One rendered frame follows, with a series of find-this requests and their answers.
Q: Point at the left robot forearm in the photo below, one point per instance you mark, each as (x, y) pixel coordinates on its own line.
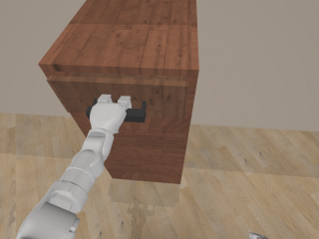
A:
(70, 192)

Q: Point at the cabinet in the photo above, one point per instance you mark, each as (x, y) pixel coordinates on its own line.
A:
(134, 37)

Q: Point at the robot left upper arm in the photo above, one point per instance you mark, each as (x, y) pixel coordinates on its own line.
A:
(51, 222)

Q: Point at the drawer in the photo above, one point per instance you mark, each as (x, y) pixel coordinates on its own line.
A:
(165, 96)

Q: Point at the robot left hand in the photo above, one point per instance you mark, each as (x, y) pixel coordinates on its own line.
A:
(108, 115)

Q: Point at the handle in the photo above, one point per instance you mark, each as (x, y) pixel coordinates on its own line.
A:
(133, 115)

